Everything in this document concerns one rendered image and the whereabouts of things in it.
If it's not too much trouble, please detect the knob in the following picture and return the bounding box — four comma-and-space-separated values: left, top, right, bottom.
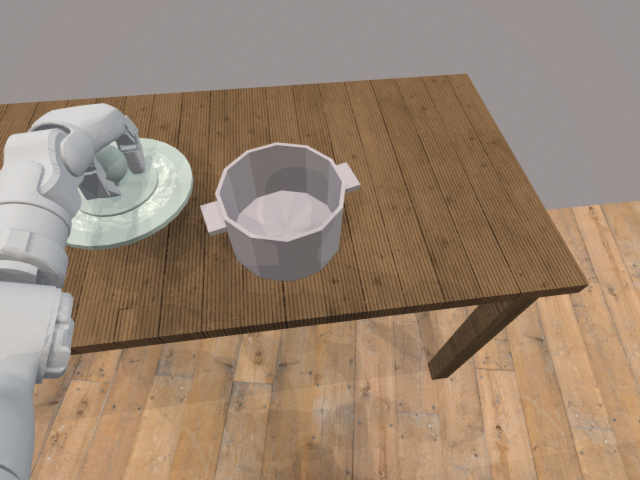
95, 145, 127, 184

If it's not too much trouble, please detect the pot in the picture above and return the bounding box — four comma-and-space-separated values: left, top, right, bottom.
200, 142, 361, 281

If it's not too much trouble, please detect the left robot upper arm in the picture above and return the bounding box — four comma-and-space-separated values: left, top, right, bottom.
0, 281, 74, 480

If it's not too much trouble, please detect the table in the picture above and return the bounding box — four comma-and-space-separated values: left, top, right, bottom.
0, 74, 589, 380

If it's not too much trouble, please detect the left robot forearm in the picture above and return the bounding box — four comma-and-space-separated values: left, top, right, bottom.
0, 120, 95, 288

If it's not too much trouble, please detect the left robot hand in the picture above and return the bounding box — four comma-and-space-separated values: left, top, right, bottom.
31, 103, 145, 200

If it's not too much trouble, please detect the lid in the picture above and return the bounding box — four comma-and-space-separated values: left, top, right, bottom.
66, 138, 194, 250

